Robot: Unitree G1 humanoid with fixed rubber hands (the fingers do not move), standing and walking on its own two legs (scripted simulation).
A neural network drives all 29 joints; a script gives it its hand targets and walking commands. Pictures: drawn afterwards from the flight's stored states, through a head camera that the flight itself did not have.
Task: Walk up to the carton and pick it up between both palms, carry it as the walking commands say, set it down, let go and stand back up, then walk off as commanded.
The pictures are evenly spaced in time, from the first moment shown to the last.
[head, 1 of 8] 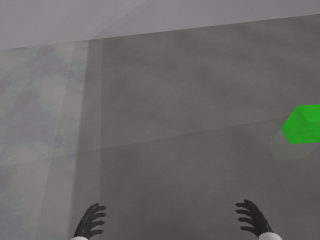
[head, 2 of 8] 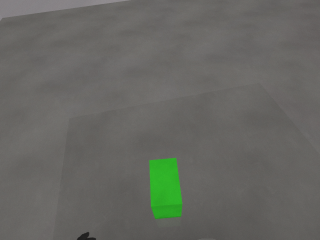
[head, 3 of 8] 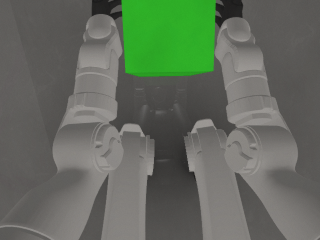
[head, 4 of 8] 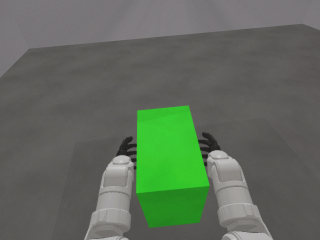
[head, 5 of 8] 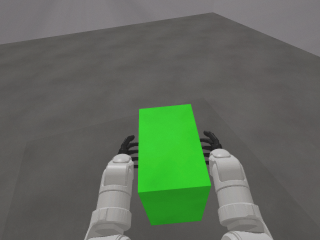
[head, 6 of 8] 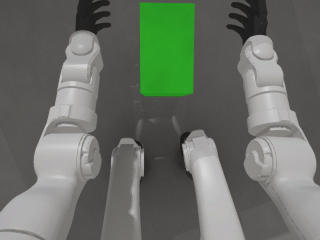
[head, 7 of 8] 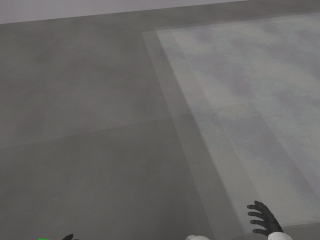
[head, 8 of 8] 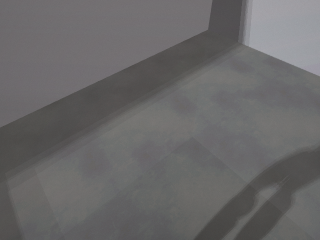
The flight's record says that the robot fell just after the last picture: no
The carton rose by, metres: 0.67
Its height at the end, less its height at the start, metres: +0.00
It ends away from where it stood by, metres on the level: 1.13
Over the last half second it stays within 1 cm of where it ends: yes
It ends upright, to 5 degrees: yes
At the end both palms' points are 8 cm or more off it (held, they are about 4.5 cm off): yes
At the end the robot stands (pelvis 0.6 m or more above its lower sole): yes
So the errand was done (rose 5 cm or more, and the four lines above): yes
